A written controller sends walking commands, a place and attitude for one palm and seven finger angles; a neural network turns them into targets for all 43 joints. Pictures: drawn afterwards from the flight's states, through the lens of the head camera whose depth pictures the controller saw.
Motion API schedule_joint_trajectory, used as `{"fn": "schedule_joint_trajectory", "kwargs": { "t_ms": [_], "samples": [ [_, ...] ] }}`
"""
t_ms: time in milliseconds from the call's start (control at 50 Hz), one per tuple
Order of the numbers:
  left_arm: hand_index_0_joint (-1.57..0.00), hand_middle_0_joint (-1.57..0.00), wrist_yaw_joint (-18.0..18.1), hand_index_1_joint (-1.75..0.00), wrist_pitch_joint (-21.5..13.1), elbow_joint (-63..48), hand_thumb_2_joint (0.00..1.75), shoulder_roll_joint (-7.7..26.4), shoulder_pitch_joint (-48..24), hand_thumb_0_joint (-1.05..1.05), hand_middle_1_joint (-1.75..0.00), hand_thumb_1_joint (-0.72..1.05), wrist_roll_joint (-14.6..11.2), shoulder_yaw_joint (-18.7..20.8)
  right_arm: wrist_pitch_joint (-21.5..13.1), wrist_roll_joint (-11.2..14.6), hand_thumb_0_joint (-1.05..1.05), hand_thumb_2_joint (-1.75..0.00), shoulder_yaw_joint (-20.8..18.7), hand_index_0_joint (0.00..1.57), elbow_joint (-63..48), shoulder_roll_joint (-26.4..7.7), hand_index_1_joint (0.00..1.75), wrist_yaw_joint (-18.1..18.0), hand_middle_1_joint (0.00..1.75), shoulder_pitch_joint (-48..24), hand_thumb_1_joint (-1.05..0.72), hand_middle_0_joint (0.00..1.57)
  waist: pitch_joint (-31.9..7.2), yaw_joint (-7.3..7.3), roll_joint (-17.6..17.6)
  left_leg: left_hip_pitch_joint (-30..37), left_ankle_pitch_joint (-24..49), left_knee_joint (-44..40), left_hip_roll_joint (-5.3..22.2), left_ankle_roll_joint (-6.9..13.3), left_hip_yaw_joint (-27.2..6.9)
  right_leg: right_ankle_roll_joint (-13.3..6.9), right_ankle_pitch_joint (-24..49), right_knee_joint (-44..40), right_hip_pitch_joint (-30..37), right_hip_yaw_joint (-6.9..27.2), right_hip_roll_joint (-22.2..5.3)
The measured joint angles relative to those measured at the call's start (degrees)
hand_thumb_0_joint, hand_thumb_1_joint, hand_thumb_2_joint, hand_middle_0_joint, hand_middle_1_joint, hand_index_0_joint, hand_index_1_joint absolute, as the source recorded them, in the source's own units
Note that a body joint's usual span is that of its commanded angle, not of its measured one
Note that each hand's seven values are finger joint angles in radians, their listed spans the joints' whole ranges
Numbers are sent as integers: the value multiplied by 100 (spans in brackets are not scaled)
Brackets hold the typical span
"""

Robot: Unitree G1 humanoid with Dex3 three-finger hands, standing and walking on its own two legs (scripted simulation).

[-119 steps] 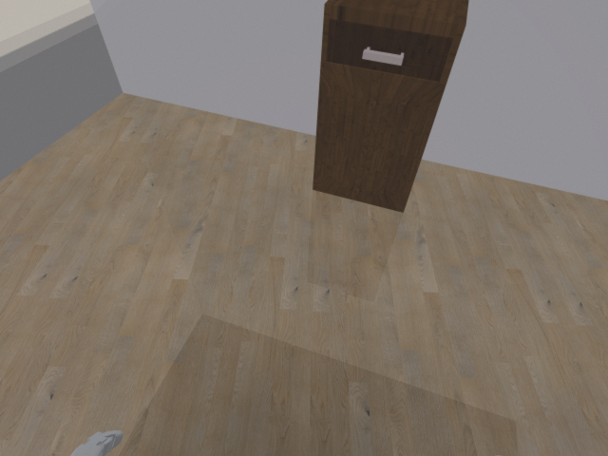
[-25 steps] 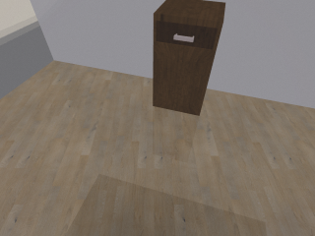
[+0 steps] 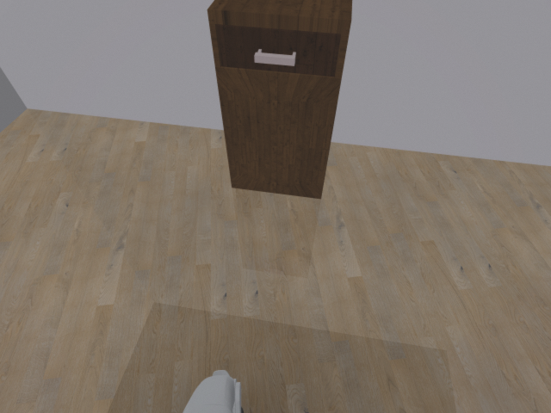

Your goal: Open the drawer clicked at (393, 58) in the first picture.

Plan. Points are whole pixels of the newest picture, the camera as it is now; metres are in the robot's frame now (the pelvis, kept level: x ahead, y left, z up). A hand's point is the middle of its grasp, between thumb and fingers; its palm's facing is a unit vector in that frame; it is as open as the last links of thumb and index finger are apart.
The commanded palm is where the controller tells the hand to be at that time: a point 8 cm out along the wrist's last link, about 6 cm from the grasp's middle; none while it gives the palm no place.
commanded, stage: walk to a spot facing it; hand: left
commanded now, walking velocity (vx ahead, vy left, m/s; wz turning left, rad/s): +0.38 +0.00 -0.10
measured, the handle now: (275, 56) +1.16 +0.10 -0.05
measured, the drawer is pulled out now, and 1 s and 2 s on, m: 0.00 0.00 0.00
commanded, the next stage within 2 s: turn to face it in 0.52 s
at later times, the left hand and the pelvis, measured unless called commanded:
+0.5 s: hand (175, 307) +0.32 +0.23 -0.17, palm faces -0.10 -0.98 -0.15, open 7.3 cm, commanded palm none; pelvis +0.23 +0.06 +0.01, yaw -10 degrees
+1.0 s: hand (231, 235) +0.51 +0.15 -0.17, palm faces -0.20 -0.96 -0.18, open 7.2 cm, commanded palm none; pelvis +0.36 +0.01 -0.01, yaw -12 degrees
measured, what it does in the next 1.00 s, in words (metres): walks ahead: left foot, then right foot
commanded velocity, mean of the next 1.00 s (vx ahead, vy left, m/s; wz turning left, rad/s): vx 0.14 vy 0.00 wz -0.16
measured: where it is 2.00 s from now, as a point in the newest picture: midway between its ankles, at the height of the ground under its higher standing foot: (290, 322)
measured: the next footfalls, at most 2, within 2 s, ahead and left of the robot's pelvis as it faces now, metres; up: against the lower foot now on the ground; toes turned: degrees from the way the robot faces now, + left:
left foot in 0.14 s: +0.23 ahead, +0.12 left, +0.00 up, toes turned +7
right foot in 0.72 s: +0.42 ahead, -0.10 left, +0.00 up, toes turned -24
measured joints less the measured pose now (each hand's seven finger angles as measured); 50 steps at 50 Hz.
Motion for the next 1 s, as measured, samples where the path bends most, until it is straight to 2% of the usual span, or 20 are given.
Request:
{"fn": "schedule_joint_trajectory", "kwargs": {
  "t_ms": [80,120,140,180,220,240,280,380,480,560,640,700,720,740,760,800,840,900,1000],
  "samples": [
    [-21,-20,45,-30,-4,36,90,60,38,0,-30,91,13,38,-49,17,1,-90,48,19,-110,109,30,25,30,-286,-91,20,78,137,-64,347,-57,-985,-170,175,154,123,-364,-14,370,72,-45],
    [-21,-20,48,-30,6,76,90,111,90,0,-30,91,7,70,-155,-4,1,-90,78,20,-181,165,30,3,30,-354,-91,20,94,124,-145,774,-76,-1505,-353,316,244,186,-747,482,364,109,-123],
    [-21,-20,42,-30,28,114,90,142,87,0,-30,91,-9,94,-230,-30,1,-90,84,20,-206,199,30,-23,30,-364,-91,20,106,62,-202,920,-92,-1554,-428,441,279,193,-961,1125,182,96,-178],
    [-20,-20,11,-30,119,120,90,214,-68,0,-30,91,-62,140,-337,-62,1,-90,99,20,-250,246,30,-68,30,-333,-91,20,161,32,-302,1015,-444,-1234,-471,610,415,134,-990,3356,-677,162,-236],
    [-20,-20,-7,-30,178,59,90,300,-269,0,-30,91,-63,176,-354,-37,0,-90,100,20,-209,272,30,-116,30,-192,-91,20,146,31,-355,1357,-634,-1376,-496,639,570,91,-633,5036,-1538,154,-303],
    [-20,-20,-29,-30,201,2,90,346,-390,0,-30,91,-45,203,-360,-31,0,-90,99,20,-169,281,30,-143,30,-87,-91,20,125,21,-364,1552,-616,-1560,-514,601,627,99,-397,5477,-1918,87,-380],
    [-20,-19,-68,-30,246,-169,90,427,-642,1,-30,91,5,263,-431,26,-1,-90,-19,20,-117,253,30,-263,30,127,-93,20,85,0,-380,1920,-590,-1954,-568,625,727,138,-24,5777,-2576,-2,-550],
    [-20,-19,-124,-30,384,-612,90,554,-1156,0,-30,91,74,387,-435,4,-2,-90,-21,20,118,66,30,-301,30,678,-95,20,-75,-16,-417,2644,-589,-2720,-666,640,959,306,722,5420,-3700,-38,-858],
    [-20,-19,-220,-30,542,-825,90,575,-1502,0,-30,91,74,445,-387,22,-1,-90,34,20,291,99,30,-309,30,1172,-93,20,-95,-99,-376,3206,-777,-3103,-675,562,1177,467,1279,4900,-4171,-107,-995],
    [-20,-19,-275,-30,625,-885,90,554,-1734,0,-30,91,65,417,-356,-5,0,-90,80,20,346,197,30,-308,30,1442,-92,20,41,-256,-285,3582,-1020,-3204,-586,460,1351,493,1318,3884,-4020,-384,-987],
    [-20,-19,-279,-30,637,-957,90,502,-1989,0,-30,91,41,373,-276,-35,0,-90,106,20,371,291,30,-305,30,1607,-91,20,243,-419,-196,3807,-1402,-3014,-430,293,1563,383,1050,2900,-3647,-696,-772],
    [-20,-19,-250,-30,522,-1022,90,456,-2115,0,-30,91,64,298,-203,-29,1,-90,112,20,432,328,30,-297,30,1734,-91,20,334,-509,-102,3787,-1859,-2404,-208,152,1647,227,982,2228,-3141,-891,-512],
    [-20,-19,-241,-30,436,-1041,90,462,-2115,0,-30,91,81,264,-174,-8,1,-90,118,20,464,356,30,-286,30,1813,-91,20,313,-520,-130,3656,-2006,-1909,-128,118,1622,142,1281,1904,-2858,-934,-482],
    [-20,-19,-210,-30,329,-1048,90,459,-2125,0,-30,91,87,244,-129,33,1,-90,127,20,498,376,30,-272,30,1836,-91,20,283,-484,-153,3337,-2037,-1103,-45,101,1458,-65,1038,1889,-2789,-927,-459],
    [-20,-19,-169,-30,242,-1036,90,426,-2156,0,-30,91,50,218,-70,69,1,-90,134,20,527,364,30,-275,30,1762,-91,20,321,-457,-110,2945,-2182,-176,-22,76,1069,-175,794,2075,-2815,-929,-418],
    [-20,-19,-95,-30,186,-990,90,362,-2188,0,-30,91,-10,138,32,100,1,-90,127,20,515,334,30,-305,30,1546,-91,20,408,-472,-24,2275,-2264,1181,-103,44,345,-221,565,2161,-2658,-979,-371],
    [-20,-19,-28,-30,194,-916,90,312,-2137,0,-30,91,-37,90,97,78,1,-90,122,20,446,314,30,-309,30,1320,-91,20,362,-463,-6,1773,-2085,1703,-125,5,-11,-130,595,1968,-2439,-996,-348],
    [-21,-20,84,-30,220,-834,90,279,-2065,-1,-30,93,-74,131,149,43,1,-90,114,20,270,291,30,-320,30,1017,-91,20,186,-481,37,1340,-1792,1229,-38,-38,-242,-111,698,1589,-2172,-1062,-336],
    [-21,-20,66,-30,361,-758,90,305,-2020,-2,-30,93,-14,109,217,-24,2,-90,114,20,142,227,30,-336,30,735,-93,20,-48,-397,63,1380,-1508,-215,7,-59,-204,9,678,1385,-1938,-1212,-418]
  ]
}}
